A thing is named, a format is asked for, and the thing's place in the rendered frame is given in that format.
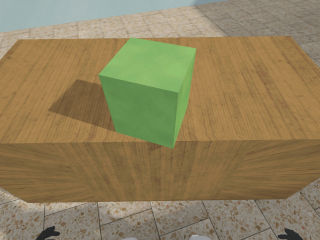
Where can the pedestal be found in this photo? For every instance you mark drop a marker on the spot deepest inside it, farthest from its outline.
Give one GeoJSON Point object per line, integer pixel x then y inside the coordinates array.
{"type": "Point", "coordinates": [251, 130]}

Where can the right robot hand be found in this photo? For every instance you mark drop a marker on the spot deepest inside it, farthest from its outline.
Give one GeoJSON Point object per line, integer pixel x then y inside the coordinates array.
{"type": "Point", "coordinates": [290, 235]}

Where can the carton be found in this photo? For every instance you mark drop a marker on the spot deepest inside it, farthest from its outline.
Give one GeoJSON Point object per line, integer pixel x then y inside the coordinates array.
{"type": "Point", "coordinates": [147, 87]}

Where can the left robot hand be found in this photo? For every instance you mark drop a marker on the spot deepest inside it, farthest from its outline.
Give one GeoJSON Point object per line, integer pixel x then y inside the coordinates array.
{"type": "Point", "coordinates": [48, 232]}

